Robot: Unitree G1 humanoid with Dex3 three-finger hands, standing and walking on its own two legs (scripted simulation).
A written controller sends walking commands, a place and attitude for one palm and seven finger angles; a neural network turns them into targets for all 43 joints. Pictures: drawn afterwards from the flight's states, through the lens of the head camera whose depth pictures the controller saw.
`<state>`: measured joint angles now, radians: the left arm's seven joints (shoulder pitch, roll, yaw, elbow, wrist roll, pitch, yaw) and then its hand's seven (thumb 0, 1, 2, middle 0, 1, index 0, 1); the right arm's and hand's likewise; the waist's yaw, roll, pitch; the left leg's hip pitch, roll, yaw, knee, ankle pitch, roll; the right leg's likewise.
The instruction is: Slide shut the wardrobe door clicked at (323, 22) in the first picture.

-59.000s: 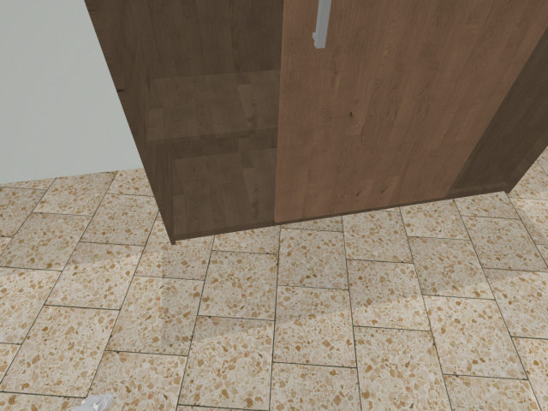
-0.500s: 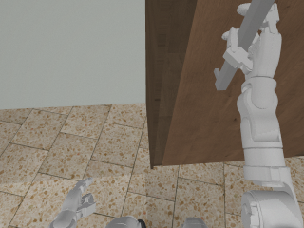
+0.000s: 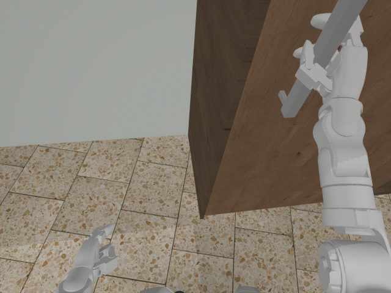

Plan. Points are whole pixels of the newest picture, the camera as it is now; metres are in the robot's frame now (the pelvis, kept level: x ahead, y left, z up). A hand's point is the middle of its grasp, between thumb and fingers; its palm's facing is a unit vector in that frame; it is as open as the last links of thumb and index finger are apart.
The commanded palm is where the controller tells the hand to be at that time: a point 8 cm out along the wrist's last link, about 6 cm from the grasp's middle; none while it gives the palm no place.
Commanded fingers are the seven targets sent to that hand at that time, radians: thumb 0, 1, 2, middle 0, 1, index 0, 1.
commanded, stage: step sideways, sliding the door along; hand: right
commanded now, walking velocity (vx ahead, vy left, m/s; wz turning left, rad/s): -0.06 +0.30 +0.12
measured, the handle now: (321, 36) +0.46 -0.20 +0.26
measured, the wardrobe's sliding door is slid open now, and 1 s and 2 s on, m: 0.00 0.00 0.00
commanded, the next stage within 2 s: stop walking and hold the door there in 0.26 s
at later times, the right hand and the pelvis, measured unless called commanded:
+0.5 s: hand (306, 68) +0.42 -0.18 +0.23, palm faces +0.27 +0.95 -0.18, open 6.5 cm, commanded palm +0.39 -0.20 +0.22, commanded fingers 0.00 -0.90 -0.90 0.45 1.40 0.45 1.40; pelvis +0.03 +0.01 +0.01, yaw +3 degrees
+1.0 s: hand (308, 69) +0.41 -0.18 +0.24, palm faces +0.07 +0.99 -0.08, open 6.3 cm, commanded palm +0.39 -0.20 +0.22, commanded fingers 0.00 -0.90 -0.90 0.45 1.40 0.45 1.40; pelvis +0.02 -0.08 +0.02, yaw +7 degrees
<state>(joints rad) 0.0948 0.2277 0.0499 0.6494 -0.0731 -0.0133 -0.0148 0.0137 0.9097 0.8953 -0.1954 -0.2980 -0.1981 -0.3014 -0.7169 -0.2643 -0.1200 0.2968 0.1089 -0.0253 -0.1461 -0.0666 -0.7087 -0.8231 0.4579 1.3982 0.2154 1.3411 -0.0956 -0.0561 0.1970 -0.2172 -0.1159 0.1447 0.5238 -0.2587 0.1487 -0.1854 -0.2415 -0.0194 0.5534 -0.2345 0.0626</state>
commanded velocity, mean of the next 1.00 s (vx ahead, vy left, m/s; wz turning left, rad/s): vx -0.06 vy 0.09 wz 0.04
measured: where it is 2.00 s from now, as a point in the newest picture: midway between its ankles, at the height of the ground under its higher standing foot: outside the picture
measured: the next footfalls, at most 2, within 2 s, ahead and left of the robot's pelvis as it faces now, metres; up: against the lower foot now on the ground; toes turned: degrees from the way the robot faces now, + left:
right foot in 0.46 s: +0.07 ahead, -0.18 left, +0.00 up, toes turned +6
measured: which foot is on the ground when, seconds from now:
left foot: down 0.00-1.00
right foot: down 0.00-0.30, up 0.32-0.44, down 0.46-1.00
